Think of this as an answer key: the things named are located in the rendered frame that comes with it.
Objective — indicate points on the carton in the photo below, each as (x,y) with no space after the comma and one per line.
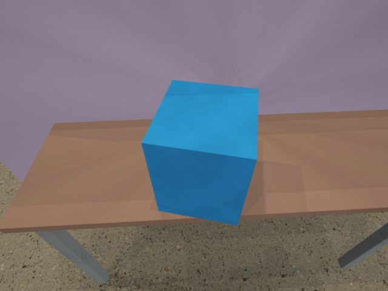
(201,150)

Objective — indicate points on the table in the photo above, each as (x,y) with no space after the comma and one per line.
(90,175)

